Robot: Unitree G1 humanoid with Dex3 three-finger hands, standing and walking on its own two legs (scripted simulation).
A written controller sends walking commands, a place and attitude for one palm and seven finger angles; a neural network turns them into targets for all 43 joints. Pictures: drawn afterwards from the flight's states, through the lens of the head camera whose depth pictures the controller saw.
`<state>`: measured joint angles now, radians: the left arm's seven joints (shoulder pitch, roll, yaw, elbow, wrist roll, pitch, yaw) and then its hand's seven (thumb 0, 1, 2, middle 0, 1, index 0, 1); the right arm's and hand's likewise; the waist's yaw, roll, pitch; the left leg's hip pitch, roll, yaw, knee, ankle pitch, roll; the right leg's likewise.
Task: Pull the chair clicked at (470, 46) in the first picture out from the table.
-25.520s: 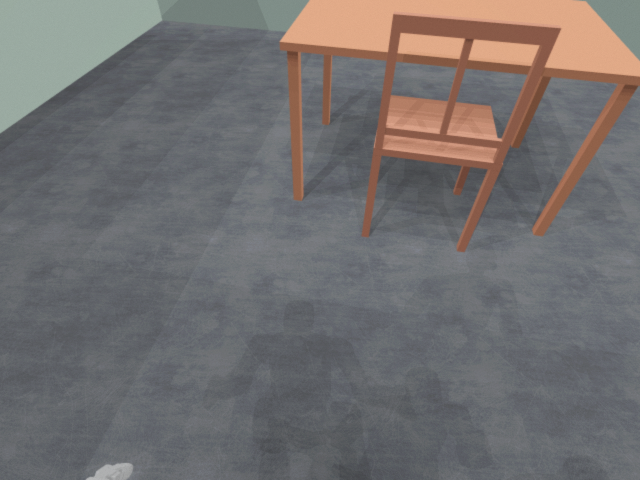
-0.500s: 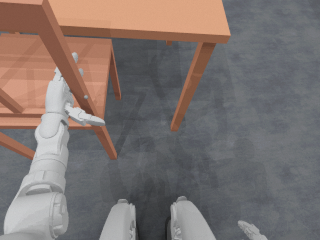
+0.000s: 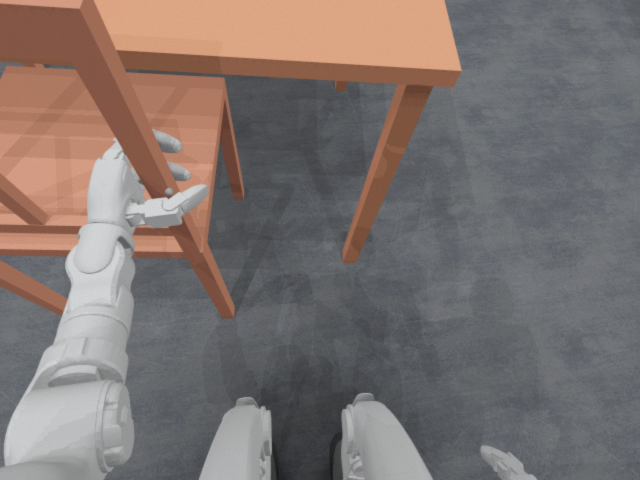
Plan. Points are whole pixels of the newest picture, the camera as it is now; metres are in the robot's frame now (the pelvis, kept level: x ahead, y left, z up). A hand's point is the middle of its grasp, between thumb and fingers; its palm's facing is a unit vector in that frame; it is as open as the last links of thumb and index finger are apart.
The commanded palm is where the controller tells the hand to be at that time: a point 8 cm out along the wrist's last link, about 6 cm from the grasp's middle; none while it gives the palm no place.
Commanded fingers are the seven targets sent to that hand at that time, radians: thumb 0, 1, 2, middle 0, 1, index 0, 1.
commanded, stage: hook a spindle and tug to test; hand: left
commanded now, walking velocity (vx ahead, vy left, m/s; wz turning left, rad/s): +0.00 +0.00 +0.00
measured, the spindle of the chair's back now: out of the picture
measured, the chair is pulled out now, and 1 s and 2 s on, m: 0.00 0.05 0.19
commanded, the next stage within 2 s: step backward, pulling the chair out in 0.78 s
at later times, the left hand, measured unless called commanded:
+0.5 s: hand (168, 211) +0.43 +0.17 +0.02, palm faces -0.03 -1.00 -0.02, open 5.8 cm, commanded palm +0.41 +0.21 +0.03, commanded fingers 0.00 0.90 0.90 -0.50 -1.45 -0.50 -1.45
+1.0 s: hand (163, 241) +0.39 +0.17 +0.03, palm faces +0.09 -0.99 -0.05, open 5.7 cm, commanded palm +0.37 +0.22 +0.03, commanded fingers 0.00 0.90 0.90 -0.50 -1.45 -0.50 -1.45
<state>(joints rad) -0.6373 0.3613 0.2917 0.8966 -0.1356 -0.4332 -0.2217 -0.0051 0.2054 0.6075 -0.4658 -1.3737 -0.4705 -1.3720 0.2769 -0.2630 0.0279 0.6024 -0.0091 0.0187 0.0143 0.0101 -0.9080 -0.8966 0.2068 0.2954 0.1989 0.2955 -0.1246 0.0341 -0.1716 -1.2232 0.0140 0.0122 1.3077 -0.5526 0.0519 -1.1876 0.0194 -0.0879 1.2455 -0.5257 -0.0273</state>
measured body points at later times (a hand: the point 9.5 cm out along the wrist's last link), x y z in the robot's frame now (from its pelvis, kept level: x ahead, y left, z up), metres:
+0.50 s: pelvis +0.01 +0.00 +0.01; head +0.14 +0.02 +0.44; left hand +0.43 +0.23 +0.03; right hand +0.10 -0.25 -0.11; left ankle +0.02 +0.09 -0.62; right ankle +0.03 -0.11 -0.62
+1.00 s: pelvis +0.00 +0.00 +0.04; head +0.12 +0.01 +0.48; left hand +0.38 +0.22 +0.04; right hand +0.13 -0.24 -0.08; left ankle +0.02 +0.09 -0.62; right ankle +0.03 -0.11 -0.62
